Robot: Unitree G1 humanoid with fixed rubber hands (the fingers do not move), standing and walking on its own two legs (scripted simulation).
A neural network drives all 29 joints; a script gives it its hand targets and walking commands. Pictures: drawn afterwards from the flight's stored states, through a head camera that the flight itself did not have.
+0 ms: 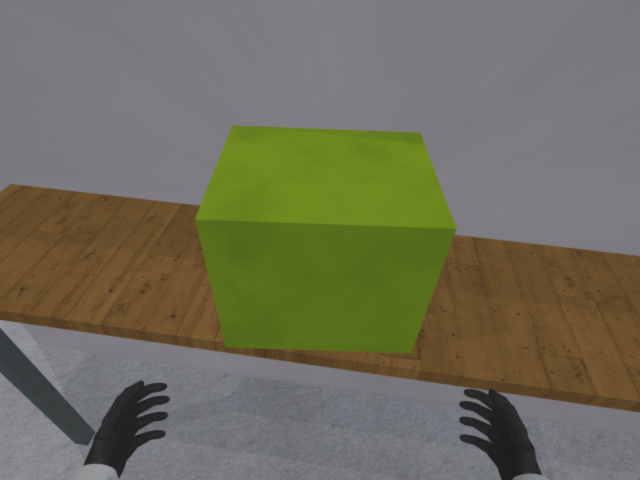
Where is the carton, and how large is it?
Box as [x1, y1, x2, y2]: [195, 125, 456, 352]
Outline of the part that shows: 232,125 195,218 225,345 229,347 411,352 456,228 420,133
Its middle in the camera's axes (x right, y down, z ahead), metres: +0.00 +0.00 +0.58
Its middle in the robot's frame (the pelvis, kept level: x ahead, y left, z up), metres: +0.43 +0.02 +0.08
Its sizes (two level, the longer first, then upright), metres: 0.284 0.223 0.252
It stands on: a table, 0.74 m high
